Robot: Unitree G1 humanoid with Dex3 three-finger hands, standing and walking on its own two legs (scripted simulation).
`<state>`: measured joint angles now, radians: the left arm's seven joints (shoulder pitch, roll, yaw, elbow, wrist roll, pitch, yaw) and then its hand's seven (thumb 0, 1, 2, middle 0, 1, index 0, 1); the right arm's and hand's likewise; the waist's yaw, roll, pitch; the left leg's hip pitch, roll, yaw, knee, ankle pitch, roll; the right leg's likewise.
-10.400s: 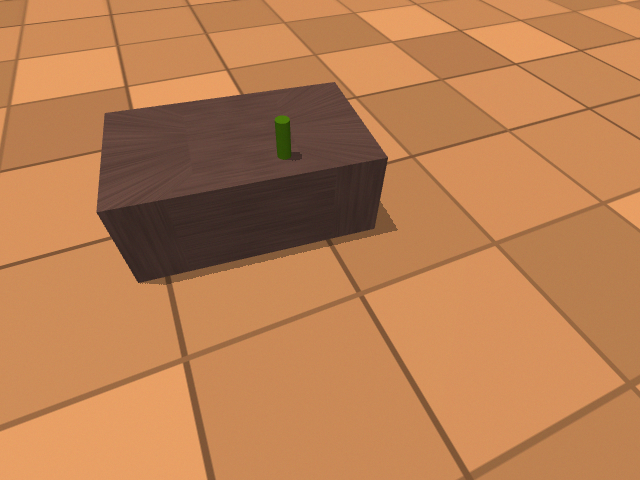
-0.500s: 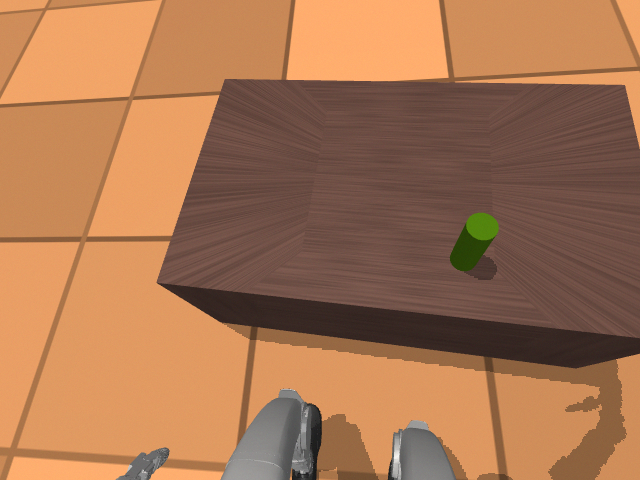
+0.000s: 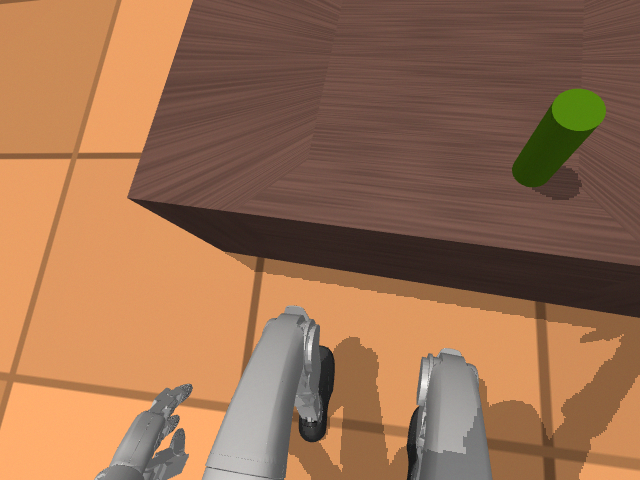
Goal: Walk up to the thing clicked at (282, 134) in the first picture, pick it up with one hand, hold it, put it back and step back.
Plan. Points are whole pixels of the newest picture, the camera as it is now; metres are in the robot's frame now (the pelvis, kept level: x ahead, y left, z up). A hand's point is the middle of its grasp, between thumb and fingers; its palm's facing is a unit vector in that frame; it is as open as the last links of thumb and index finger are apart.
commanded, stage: approach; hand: right
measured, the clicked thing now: (551, 144) +0.54 -0.20 -0.07
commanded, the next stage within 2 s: close in in 0.06 s
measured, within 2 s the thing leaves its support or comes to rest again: neither
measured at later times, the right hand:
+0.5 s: hand (587, 162) +0.53 -0.25 -0.10, palm faces +0.10 +0.99 -0.03, open 17.1 cm
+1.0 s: hand (555, 157) +0.53 -0.21 -0.09, palm faces +0.11 +0.99 -0.02, open 17.3 cm
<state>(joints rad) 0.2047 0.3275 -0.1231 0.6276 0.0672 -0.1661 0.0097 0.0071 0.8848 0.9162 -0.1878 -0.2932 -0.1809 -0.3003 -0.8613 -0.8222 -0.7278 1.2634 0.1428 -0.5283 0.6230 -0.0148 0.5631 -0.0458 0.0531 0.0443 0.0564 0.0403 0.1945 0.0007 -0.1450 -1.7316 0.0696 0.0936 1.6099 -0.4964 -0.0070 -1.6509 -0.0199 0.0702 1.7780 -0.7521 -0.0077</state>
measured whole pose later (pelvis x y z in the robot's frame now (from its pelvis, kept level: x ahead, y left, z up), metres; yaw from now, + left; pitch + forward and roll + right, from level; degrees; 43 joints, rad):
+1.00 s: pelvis -0.04 +0.00 -0.10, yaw -2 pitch +38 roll +5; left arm 0.26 0.33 -0.08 0.60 0.07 -0.02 -0.05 0.01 0.89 0.91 -0.20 -0.31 -0.20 -0.31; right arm -1.09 -0.56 -0.47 1.12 -0.01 -0.41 0.17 -0.01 0.49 -0.07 0.04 0.05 0.04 0.04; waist 0.23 -0.04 -0.12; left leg -2.10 0.13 0.05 1.92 -0.48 0.00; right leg -2.02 0.04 0.05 2.10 -0.74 -0.02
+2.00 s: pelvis -0.04 +0.00 -0.11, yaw -3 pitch +38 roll +4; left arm 0.26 0.32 -0.09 0.59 0.07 0.02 -0.05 0.00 0.89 0.91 -0.20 -0.31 -0.20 -0.31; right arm -1.14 -0.55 -0.42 1.17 -0.02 -0.45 0.10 -0.01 0.02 -0.63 1.00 0.83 0.99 0.84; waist 0.25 -0.03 -0.10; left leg -2.11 0.13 0.04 1.93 -0.47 -0.01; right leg -2.03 0.04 0.04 2.10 -0.73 -0.02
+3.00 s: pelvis -0.02 +0.00 -0.03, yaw -2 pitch +37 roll +3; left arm 0.29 0.29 -0.06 0.61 0.04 0.00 -0.02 0.01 0.90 0.90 -0.21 -0.31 -0.21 -0.31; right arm -1.09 -0.52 -0.40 1.11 0.01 -0.38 0.09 0.00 0.03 -1.13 0.92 1.06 0.92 1.05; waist 0.22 -0.03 -0.13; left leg -1.87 0.10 0.04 1.69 -0.48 -0.01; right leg -1.77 0.02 0.03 1.84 -0.72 -0.02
